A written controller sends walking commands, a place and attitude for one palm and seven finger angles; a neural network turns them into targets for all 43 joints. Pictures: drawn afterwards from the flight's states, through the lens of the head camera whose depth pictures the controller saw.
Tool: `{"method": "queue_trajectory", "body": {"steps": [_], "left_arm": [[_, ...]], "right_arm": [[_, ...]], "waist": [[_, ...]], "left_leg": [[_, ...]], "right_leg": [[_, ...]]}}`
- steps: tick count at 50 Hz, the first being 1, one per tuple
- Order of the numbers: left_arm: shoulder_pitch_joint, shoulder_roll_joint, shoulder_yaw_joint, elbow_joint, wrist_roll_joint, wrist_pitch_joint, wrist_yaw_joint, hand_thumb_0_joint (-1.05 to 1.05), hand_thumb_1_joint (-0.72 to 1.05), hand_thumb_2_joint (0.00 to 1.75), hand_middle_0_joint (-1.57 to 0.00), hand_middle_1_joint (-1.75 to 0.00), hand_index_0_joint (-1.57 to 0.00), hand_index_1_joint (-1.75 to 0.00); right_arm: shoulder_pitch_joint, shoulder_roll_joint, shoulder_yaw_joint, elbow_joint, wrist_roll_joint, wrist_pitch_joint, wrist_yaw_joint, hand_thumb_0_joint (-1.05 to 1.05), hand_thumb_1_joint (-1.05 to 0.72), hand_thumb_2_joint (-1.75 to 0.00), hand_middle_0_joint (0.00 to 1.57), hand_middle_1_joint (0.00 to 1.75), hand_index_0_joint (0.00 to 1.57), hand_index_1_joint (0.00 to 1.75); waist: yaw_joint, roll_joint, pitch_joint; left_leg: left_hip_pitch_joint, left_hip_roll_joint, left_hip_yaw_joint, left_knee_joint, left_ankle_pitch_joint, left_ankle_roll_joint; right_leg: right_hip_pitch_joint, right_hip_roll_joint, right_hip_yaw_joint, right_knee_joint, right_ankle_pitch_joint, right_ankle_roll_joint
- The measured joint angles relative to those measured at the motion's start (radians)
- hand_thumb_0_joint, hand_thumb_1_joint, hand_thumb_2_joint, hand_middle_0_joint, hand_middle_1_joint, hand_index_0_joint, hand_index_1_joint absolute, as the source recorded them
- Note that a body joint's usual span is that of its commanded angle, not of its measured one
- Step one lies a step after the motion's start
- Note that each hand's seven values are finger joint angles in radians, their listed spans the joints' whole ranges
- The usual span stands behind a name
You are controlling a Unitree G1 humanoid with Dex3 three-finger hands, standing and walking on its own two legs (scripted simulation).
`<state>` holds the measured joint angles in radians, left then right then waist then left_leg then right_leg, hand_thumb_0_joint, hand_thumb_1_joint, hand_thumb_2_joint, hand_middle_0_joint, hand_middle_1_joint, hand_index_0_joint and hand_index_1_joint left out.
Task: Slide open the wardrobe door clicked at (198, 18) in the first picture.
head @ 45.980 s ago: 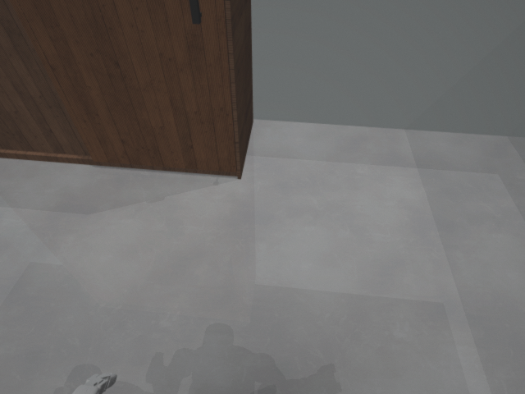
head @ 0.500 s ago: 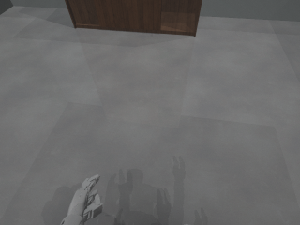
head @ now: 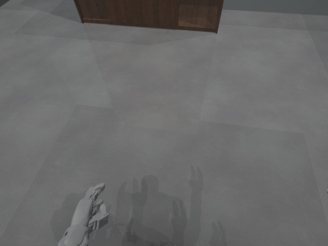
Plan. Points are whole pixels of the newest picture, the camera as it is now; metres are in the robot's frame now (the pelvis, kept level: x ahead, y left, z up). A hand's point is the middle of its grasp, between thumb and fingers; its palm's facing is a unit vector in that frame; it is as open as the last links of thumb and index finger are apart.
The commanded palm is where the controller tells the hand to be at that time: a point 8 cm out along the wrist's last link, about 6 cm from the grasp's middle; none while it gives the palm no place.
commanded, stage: let the arm hang, fingers relaxed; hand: right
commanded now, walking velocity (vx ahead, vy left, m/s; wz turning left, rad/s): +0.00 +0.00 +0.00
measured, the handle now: out of the picture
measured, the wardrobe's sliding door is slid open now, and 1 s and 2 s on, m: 0.43 0.43 0.43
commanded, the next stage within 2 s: look to check the result in 1.10 s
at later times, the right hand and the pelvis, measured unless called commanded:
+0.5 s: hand out of the picture -0.09 -0.18 -0.18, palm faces +0.07 +0.98 -0.16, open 7.2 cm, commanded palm none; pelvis -0.05 -0.01 +0.00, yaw -2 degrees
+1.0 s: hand out of the picture -0.05 -0.17 -0.18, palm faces +0.05 +0.99 -0.16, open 7.3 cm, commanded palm none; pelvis -0.05 -0.01 +0.00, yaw -1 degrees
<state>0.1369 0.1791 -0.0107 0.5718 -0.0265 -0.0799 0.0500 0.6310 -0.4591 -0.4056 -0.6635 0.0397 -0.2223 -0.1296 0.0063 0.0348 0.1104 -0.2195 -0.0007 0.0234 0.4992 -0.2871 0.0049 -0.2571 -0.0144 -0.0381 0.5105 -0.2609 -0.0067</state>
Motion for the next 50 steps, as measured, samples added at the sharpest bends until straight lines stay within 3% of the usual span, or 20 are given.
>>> {"method": "queue_trajectory", "body": {"steps": [2, 5, 8, 12, 15, 19, 24, 37, 50], "left_arm": [[-0.006, 0.03, 0.015, 0.062, 0.003, -0.039, -0.034, 0.01, 0.91, 0.9, -0.2, -0.3, -0.2, -0.3], [-0.025, 0.081, 0.016, 0.154, 0.012, -0.009, -0.06, 0.01, 0.91, 0.9, -0.2, -0.3, -0.21, -0.3], [-0.026, 0.09, 0.008, 0.213, 0.028, 0.031, -0.06, 0.01, 0.91, 0.9, -0.2, -0.3, -0.2, -0.3], [0.03, 0.053, -0.005, 0.255, 0.042, 0.074, -0.057, 0.01, 0.91, 0.9, -0.2, -0.3, -0.2, -0.29], [0.079, 0.025, -0.013, 0.302, 0.049, 0.099, -0.052, 0.01, 0.91, 0.9, -0.2, -0.3, -0.2, -0.29], [0.141, -0.005, -0.015, 0.374, 0.051, 0.118, -0.04, 0.01, 0.91, 0.9, -0.2, -0.3, -0.2, -0.29], [0.188, -0.019, -0.001, 0.437, 0.047, 0.126, -0.027, 0.01, 0.91, 0.9, -0.2, -0.3, -0.2, -0.29], [0.176, -0.066, 0.004, 0.495, 0.046, 0.105, -0.015, 0.01, 0.92, 0.9, -0.2, -0.3, -0.2, -0.29], [0.167, -0.063, 0.014, 0.513, 0.046, 0.091, -0.016, 0.01, 0.92, 0.9, -0.2, -0.3, -0.2, -0.29]], "right_arm": [[-0.088, -0.007, 0.077, 0.174, -0.036, -0.014, 0.042, 0.01, -0.89, -0.9, 0.21, 0.31, 0.22, 0.3], [-0.248, 0.048, 0.213, 0.583, -0.056, 0.11, 0.094, 0.0, -0.89, -0.9, 0.2, 0.3, 0.21, 0.3], [-0.34, 0.139, 0.291, 0.985, -0.063, 0.225, 0.108, 0.0, -0.9, -0.9, 0.2, 0.3, 0.2, 0.3], [-0.338, 0.227, 0.373, 1.313, -0.061, 0.285, 0.121, 0.01, -0.91, -0.9, 0.19, 0.3, 0.2, 0.3], [-0.317, 0.279, 0.394, 1.461, -0.055, 0.296, 0.114, 0.01, -0.93, -0.9, 0.2, 0.3, 0.2, 0.3], [-0.3, 0.259, 0.382, 1.575, -0.054, 0.283, 0.114, 0.0, -0.99, -0.89, 0.2, 0.3, 0.21, 0.3], [-0.27, 0.258, 0.383, 1.674, -0.054, 0.268, 0.12, 0.0, -0.96, -0.89, 0.2, 0.3, 0.21, 0.3], [-0.296, 0.29, 0.386, 1.772, -0.056, 0.242, 0.108, 0.0, -0.91, -0.9, 0.2, 0.3, 0.2, 0.3], [-0.352, 0.327, 0.385, 1.767, -0.057, 0.227, 0.102, 0.01, -0.92, -0.9, 0.2, 0.3, 0.2, 0.3]], "waist": [[-0.012, -0.032, -0.039], [-0.018, -0.072, -0.104], [-0.007, -0.088, -0.124], [0.012, -0.033, -0.103], [0.01, 0.011, -0.072], [-0.012, 0.036, -0.037], [-0.021, 0.013, -0.021], [-0.011, -0.03, -0.054], [0.001, -0.023, -0.067]], "left_leg": [[-0.046, 0.008, 0.011, 0.042, 0.009, -0.006], [-0.094, 0.031, 0.01, 0.105, -0.035, -0.015], [-0.107, 0.034, 0.007, 0.138, -0.049, -0.015], [-0.084, 0.034, 0.009, 0.139, -0.043, -0.005], [-0.06, 0.022, 0.019, 0.103, -0.018, -0.002], [-0.038, 0.003, 0.035, 0.027, 0.033, 0.005], [-0.027, -0.006, 0.031, -0.032, 0.068, 0.004], [-0.01, 0.007, -0.002, -0.054, 0.093, -0.007], [-0.01, 0.0, -0.01, -0.047, 0.087, -0.003]], "right_leg": [[-0.043, 0.005, 0.006, 0.031, 0.007, -0.004], [-0.087, 0.027, 0.003, 0.075, -0.017, -0.017], [-0.101, 0.029, 0.001, 0.109, -0.027, -0.019], [-0.073, 0.029, 0.004, 0.097, -0.012, -0.013], [-0.058, 0.018, 0.013, 0.078, 0.005, -0.011], [-0.058, 0.003, 0.031, 0.042, 0.04, -0.007], [-0.058, 0.002, 0.036, 0.004, 0.071, -0.013], [-0.018, 0.02, 0.012, -0.054, 0.103, -0.024], [-0.01, 0.015, 0.009, -0.059, 0.099, -0.015]]}}
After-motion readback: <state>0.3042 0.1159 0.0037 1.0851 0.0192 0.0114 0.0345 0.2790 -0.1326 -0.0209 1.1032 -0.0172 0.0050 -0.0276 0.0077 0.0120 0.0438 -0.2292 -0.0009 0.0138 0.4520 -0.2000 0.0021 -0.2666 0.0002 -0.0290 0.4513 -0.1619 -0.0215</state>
